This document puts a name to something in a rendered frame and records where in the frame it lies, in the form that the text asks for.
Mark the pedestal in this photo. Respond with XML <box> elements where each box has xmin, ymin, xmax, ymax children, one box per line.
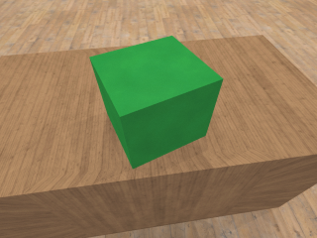
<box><xmin>0</xmin><ymin>35</ymin><xmax>317</xmax><ymax>238</ymax></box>

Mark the carton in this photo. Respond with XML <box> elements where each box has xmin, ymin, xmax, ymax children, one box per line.
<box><xmin>89</xmin><ymin>36</ymin><xmax>223</xmax><ymax>169</ymax></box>

